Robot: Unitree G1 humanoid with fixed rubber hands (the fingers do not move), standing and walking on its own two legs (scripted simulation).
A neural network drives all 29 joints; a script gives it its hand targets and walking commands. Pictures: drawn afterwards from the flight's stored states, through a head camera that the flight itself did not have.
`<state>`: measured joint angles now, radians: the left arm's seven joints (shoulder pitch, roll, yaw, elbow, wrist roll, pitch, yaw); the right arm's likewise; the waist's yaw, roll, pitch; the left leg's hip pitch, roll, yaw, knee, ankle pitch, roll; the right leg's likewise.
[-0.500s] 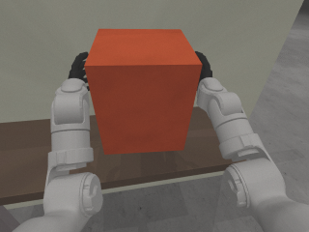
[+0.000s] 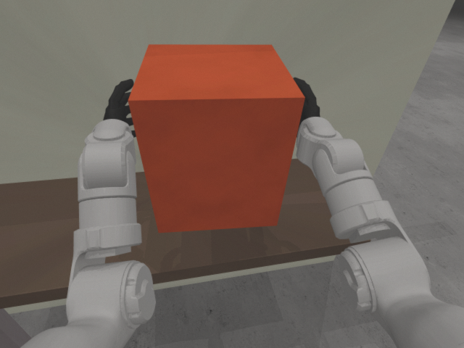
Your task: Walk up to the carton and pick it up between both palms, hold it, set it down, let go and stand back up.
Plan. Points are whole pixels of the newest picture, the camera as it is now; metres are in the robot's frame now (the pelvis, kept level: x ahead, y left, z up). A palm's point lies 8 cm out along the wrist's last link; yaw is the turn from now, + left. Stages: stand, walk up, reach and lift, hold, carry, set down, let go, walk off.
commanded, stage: hold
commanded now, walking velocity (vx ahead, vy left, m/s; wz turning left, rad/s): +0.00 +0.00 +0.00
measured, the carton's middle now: (215, 138) +0.39 +0.01 +0.22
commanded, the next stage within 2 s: none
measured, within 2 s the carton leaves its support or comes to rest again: neither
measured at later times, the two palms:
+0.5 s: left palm (118, 127) +0.37 +0.16 +0.25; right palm (306, 125) +0.37 -0.14 +0.25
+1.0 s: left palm (117, 126) +0.37 +0.16 +0.26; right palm (304, 123) +0.37 -0.14 +0.26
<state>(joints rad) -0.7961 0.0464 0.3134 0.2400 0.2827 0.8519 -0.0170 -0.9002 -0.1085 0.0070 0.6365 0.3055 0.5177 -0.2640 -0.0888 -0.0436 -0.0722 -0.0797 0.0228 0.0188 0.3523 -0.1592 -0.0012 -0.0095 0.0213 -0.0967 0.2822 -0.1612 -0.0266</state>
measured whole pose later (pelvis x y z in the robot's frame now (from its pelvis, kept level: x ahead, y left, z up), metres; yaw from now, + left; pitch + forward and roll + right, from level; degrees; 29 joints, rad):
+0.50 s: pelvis +0.00 +0.00 +0.00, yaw +0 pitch -7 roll -1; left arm -0.79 0.04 0.32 0.22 0.29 0.86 -0.03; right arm -0.88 -0.11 0.02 0.60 0.31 0.53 -0.28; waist -0.10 -0.04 -0.07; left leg -0.07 0.02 0.01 0.35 -0.16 0.00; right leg 0.00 0.02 -0.10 0.28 -0.16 -0.03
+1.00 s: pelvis +0.00 +0.00 +0.00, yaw +0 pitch -6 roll -1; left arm -0.80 0.05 0.31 0.25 0.29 0.85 -0.02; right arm -0.90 -0.11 0.01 0.64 0.31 0.52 -0.27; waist -0.09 -0.04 -0.07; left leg -0.08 0.02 0.01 0.35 -0.16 0.00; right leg -0.01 0.02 -0.10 0.28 -0.17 -0.03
